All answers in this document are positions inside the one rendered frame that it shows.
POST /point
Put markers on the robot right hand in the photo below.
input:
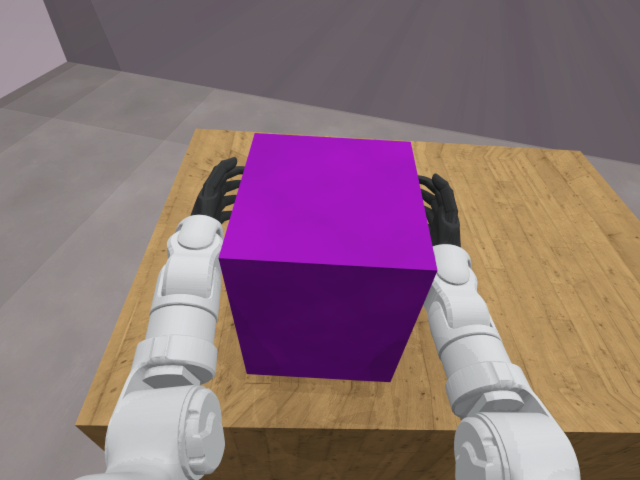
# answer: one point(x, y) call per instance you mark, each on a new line
point(444, 225)

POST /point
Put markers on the robot left hand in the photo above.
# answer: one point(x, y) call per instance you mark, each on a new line
point(211, 200)

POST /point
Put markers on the robot right upper arm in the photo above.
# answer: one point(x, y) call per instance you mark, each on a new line
point(512, 446)

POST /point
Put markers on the carton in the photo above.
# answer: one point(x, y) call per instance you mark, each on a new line
point(327, 258)

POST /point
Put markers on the left robot forearm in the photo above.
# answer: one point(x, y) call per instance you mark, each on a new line
point(178, 349)

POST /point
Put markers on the pedestal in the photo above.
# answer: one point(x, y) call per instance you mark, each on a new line
point(556, 253)

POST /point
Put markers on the right robot forearm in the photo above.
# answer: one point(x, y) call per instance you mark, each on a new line
point(480, 375)

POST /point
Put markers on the robot left upper arm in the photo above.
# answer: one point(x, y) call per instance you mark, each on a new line
point(172, 433)

